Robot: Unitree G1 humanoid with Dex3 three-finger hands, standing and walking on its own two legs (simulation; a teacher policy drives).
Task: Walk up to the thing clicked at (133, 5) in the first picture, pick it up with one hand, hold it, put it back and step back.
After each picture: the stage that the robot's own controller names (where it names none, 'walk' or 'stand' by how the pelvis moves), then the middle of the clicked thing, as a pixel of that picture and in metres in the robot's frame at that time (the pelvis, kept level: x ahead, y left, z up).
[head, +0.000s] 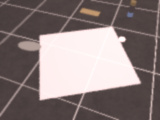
stand; (131, 10) +1.86 -0.68 -0.66
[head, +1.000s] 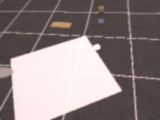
walk; (101, 16) +1.82 -0.14 -0.63
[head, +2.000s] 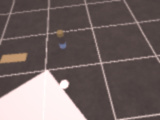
walk; (61, 40) +1.27 +0.27 -0.65
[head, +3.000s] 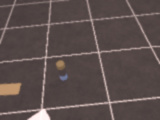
walk; (62, 72) +0.84 +0.24 -0.65
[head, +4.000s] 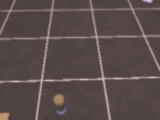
walk; (60, 106) +0.51 +0.19 -0.63
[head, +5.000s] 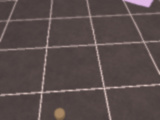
stand; (61, 119) +0.44 +0.18 -0.66
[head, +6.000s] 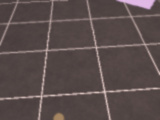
stand; out of the picture +0.41 +0.18 -0.66
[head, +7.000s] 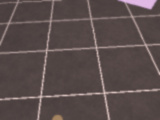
stand; out of the picture +0.40 +0.20 -0.66
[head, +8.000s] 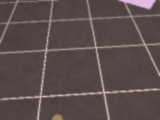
stand; out of the picture +0.40 +0.19 -0.66
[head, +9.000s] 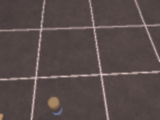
go down; (55, 107) +0.42 +0.19 -0.63
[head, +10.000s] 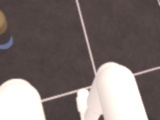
go down; out of the picture +0.50 +0.22 -0.22
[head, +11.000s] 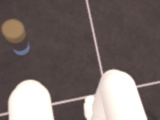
close in; (18, 41) +0.50 +0.21 -0.25
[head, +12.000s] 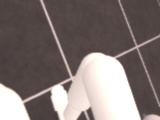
close; out of the picture +0.48 +0.27 -0.17
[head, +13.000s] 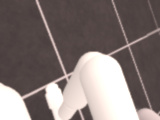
lift; out of the picture +0.46 +0.27 -0.18
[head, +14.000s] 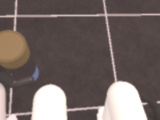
lift; (21, 65) +0.35 +0.20 +0.00
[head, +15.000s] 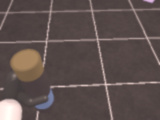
hold; (37, 86) +0.30 +0.16 +0.06
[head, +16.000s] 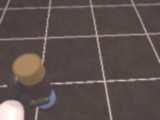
hold; (39, 87) +0.30 +0.15 +0.04
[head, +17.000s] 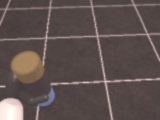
hold; (38, 85) +0.31 +0.16 +0.05
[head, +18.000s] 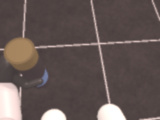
crouch; (32, 68) +0.37 +0.16 -0.01
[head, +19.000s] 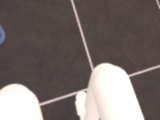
lower; out of the picture +0.50 +0.21 -0.07
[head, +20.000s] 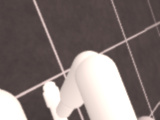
lower; out of the picture +0.46 +0.28 -0.18
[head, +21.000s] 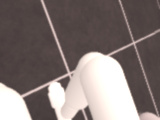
lower; out of the picture +0.45 +0.27 -0.17
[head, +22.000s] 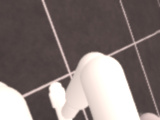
lower; out of the picture +0.45 +0.27 -0.17
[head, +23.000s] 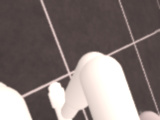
lower; out of the picture +0.44 +0.27 -0.17
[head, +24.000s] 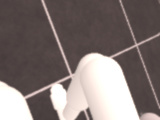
open; out of the picture +0.45 +0.26 -0.17
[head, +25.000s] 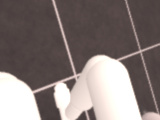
stand; out of the picture +0.45 +0.26 -0.18
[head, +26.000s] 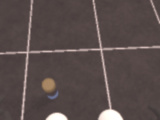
stand; (51, 90) +0.43 +0.17 -0.49
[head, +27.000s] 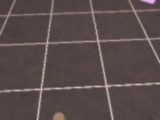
stand; out of the picture +0.39 +0.16 -0.60
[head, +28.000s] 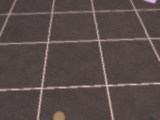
stand; out of the picture +0.39 +0.16 -0.60
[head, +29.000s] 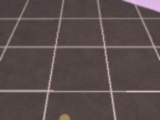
stand; out of the picture +0.40 +0.14 -0.65
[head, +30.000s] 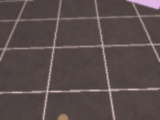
stand; out of the picture +0.40 +0.17 -0.66
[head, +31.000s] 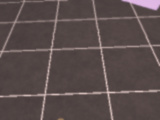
stand; out of the picture +0.38 +0.18 -0.66
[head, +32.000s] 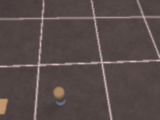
walk; (60, 97) +0.46 +0.13 -0.64
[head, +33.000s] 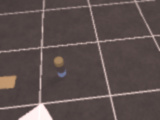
walk; (60, 68) +0.73 +0.22 -0.63
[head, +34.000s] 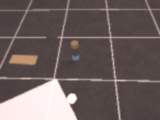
stand; (75, 52) +1.05 +0.14 -0.63
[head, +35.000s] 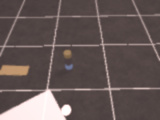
stand; (68, 61) +0.98 +0.15 -0.65
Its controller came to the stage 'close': yes
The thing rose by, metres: 0.68
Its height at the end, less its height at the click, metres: +0.00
